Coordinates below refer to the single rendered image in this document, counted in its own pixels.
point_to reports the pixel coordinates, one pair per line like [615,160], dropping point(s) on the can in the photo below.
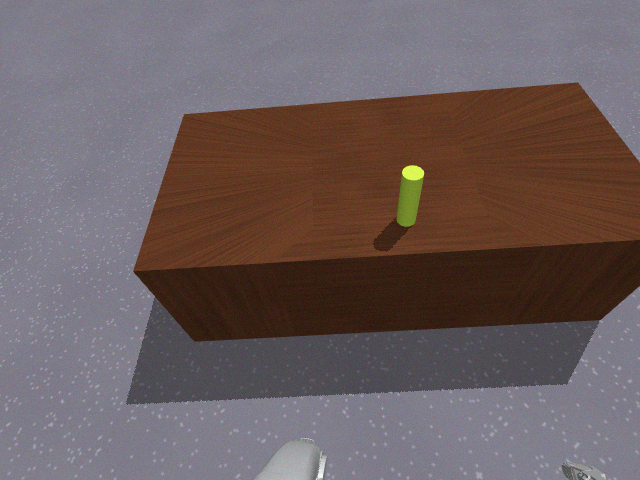
[409,196]

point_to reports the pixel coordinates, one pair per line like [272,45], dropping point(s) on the right robot hand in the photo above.
[575,471]

